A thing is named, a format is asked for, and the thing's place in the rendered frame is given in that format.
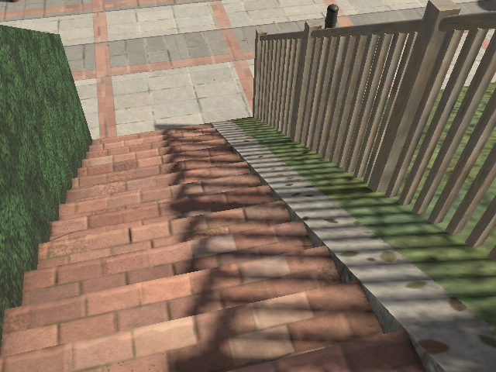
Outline stairs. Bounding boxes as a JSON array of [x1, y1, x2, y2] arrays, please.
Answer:
[[0, 123, 426, 372]]

